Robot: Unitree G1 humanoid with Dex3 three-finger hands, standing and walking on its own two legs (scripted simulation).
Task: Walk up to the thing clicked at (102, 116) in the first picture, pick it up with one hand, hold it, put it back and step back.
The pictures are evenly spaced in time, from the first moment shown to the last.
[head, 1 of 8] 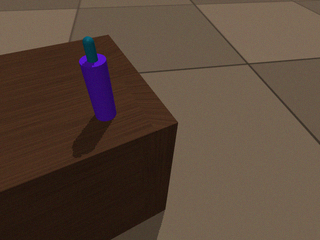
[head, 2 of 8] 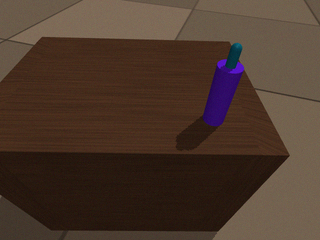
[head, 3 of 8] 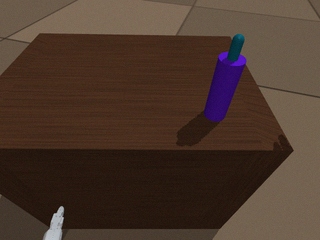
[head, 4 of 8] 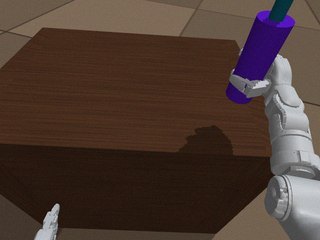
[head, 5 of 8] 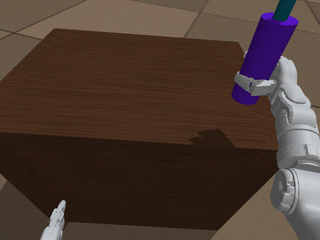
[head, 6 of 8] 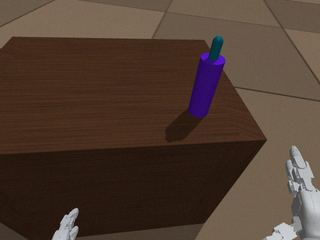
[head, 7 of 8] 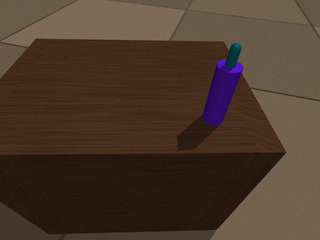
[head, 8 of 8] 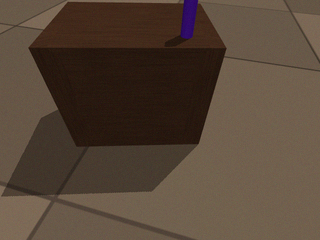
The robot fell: no
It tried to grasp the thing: yes
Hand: right
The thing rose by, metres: 0.24
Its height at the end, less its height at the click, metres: +0.00
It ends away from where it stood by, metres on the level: 0.01
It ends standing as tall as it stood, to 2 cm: yes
